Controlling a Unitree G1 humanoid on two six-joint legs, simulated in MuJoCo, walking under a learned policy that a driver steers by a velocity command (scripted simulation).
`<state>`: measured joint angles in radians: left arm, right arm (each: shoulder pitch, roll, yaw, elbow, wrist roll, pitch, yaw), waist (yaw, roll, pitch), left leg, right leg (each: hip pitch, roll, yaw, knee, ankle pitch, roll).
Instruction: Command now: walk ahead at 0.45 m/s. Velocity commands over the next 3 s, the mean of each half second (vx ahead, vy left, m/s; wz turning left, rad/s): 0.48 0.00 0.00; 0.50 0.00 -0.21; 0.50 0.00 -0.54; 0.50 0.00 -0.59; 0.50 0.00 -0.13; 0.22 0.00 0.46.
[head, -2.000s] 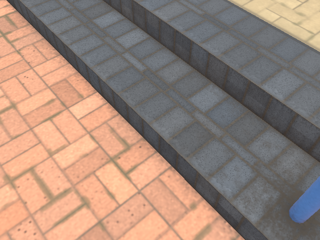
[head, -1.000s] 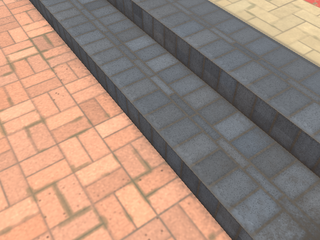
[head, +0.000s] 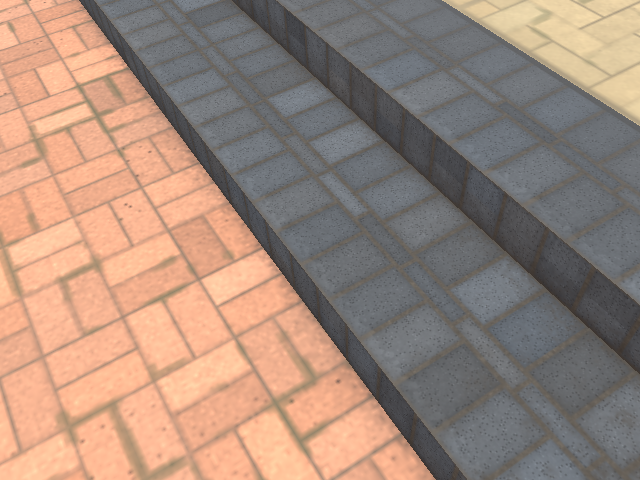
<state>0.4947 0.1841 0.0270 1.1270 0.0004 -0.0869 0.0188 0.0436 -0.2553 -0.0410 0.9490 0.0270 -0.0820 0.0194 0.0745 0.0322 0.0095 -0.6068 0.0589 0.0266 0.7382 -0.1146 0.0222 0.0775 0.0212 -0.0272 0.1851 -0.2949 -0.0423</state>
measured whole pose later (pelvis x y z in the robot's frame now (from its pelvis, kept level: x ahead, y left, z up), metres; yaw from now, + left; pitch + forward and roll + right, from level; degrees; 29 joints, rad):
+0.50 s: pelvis +0.27 +0.05 +0.00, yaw +0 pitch +0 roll +1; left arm 0.17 0.19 0.03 0.96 0.03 -0.04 -0.01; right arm 0.40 -0.21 -0.02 1.07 -0.02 -0.08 0.01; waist -0.03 -0.02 0.02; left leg -0.07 -0.09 0.10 0.28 -0.21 0.10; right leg -0.55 -0.09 -0.04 0.82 -0.21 -0.04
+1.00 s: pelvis +0.52 +0.06 +0.00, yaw -7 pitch +3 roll +0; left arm 0.52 0.14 0.05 1.04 0.02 -0.07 0.03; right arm 0.02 -0.18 -0.01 0.73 -0.03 -0.02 0.03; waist 0.07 0.05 0.02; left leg -0.82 0.10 0.03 1.00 -0.10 -0.01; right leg -0.02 0.02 0.07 0.26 -0.29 -0.03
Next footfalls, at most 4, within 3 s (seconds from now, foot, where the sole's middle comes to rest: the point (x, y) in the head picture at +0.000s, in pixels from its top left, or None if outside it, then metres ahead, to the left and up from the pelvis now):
0.16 left None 0.27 0.12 -0.78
0.64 right None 0.44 -0.05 -0.78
1.10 left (300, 354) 0.77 0.17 -0.78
1.58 right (399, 287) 0.86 -0.05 -0.62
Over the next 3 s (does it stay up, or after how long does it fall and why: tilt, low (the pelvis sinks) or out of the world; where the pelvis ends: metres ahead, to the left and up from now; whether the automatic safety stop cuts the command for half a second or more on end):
stays up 1.40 -0.41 0.31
